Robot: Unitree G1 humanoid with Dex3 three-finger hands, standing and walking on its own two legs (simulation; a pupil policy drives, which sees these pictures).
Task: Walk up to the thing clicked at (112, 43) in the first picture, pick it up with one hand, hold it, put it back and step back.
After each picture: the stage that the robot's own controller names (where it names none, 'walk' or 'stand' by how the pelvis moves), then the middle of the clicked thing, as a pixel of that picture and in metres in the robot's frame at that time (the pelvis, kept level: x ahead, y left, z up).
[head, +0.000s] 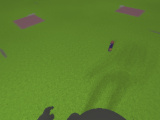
stand; (111, 46) +1.50 -0.40 -0.65
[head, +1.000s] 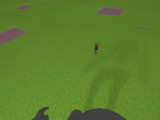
walk; (96, 48) +1.41 +0.02 -0.62
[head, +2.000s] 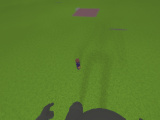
walk; (78, 64) +0.90 +0.30 -0.65
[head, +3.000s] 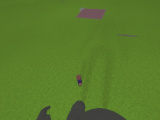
walk; (79, 80) +0.58 +0.23 -0.65
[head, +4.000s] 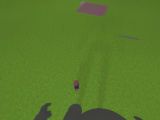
stand; (76, 85) +0.43 +0.18 -0.63
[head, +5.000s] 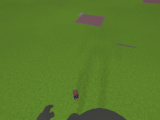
stand; (75, 95) +0.40 +0.18 -0.66
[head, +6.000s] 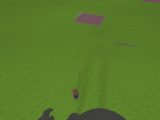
stand; (75, 94) +0.40 +0.19 -0.66
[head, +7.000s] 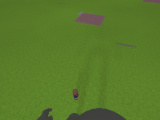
stand; (75, 94) +0.40 +0.19 -0.66
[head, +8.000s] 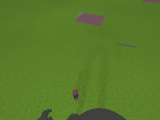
stand; (75, 95) +0.39 +0.18 -0.66
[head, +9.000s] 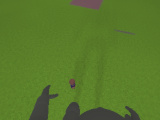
go down; (72, 84) +0.42 +0.19 -0.62
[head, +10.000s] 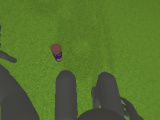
go down; (57, 54) +0.46 +0.25 -0.23
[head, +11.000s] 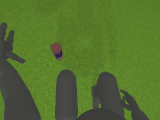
close in; (58, 53) +0.46 +0.25 -0.24
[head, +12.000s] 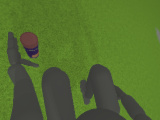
close in; (31, 48) +0.44 +0.29 -0.16
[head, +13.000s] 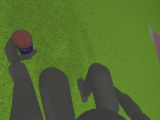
lift; (25, 47) +0.43 +0.30 -0.16
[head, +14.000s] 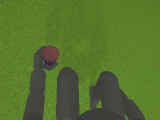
lift; (50, 58) +0.35 +0.28 -0.07
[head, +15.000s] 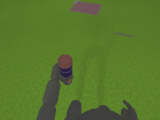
lift; (66, 72) +0.32 +0.17 +0.06
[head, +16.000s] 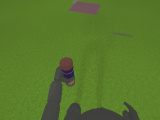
hold; (68, 74) +0.32 +0.16 +0.02
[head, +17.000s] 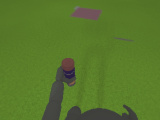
hold; (69, 74) +0.32 +0.16 +0.03
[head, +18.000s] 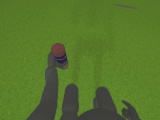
crouch; (61, 58) +0.41 +0.20 -0.03
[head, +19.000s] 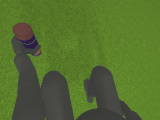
lower; (31, 43) +0.47 +0.29 -0.13
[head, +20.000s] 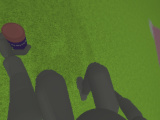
lower; (18, 43) +0.45 +0.31 -0.17
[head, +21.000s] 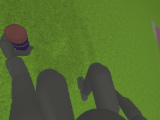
lower; (21, 44) +0.45 +0.31 -0.16
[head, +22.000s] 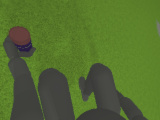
lower; (24, 45) +0.44 +0.31 -0.16
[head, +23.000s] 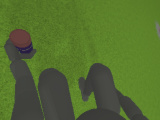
rest; (25, 47) +0.43 +0.30 -0.17
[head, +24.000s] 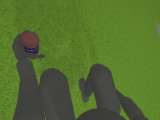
withdraw; (31, 48) +0.44 +0.28 -0.17
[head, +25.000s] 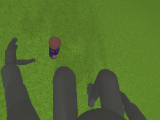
stand; (54, 49) +0.45 +0.26 -0.20
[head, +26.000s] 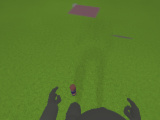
stand; (73, 90) +0.40 +0.18 -0.56
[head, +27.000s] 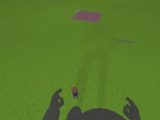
stand; (75, 93) +0.40 +0.18 -0.60
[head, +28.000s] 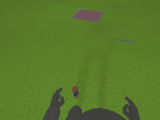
stand; (75, 92) +0.40 +0.18 -0.60
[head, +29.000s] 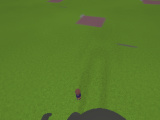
stand; (78, 94) +0.42 +0.17 -0.65
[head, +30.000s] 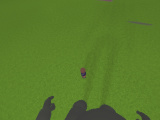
walk; (83, 73) +0.54 +0.16 -0.63
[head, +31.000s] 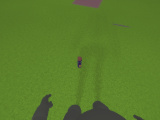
walk; (79, 62) +0.81 +0.15 -0.64
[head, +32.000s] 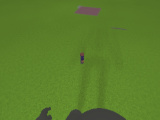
stand; (82, 58) +1.04 +0.19 -0.64
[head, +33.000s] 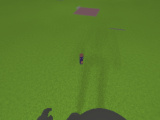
stand; (81, 59) +1.04 +0.19 -0.66
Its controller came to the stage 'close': yes
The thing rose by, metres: 0.68
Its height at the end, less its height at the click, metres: +0.00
